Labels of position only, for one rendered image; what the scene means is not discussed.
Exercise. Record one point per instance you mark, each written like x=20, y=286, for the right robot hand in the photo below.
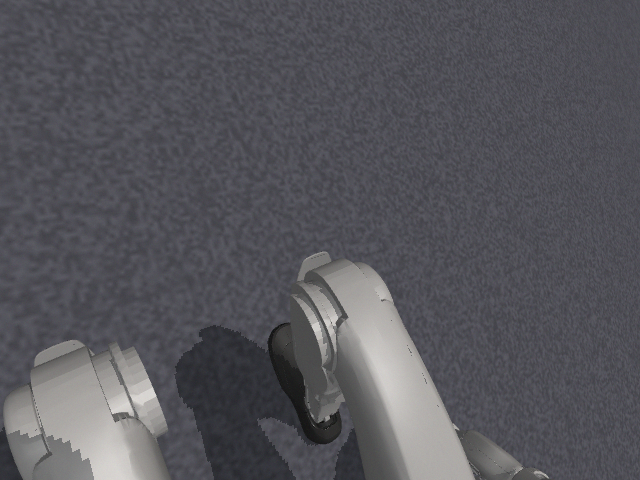
x=487, y=459

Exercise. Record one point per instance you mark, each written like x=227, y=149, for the right robot foot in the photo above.
x=291, y=381

